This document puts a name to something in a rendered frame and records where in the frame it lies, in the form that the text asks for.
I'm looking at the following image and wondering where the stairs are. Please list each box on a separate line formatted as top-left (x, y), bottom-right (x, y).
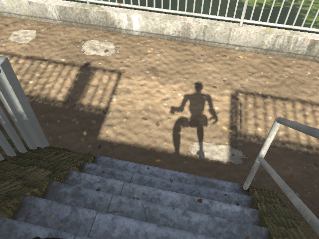
top-left (0, 155), bottom-right (269, 239)

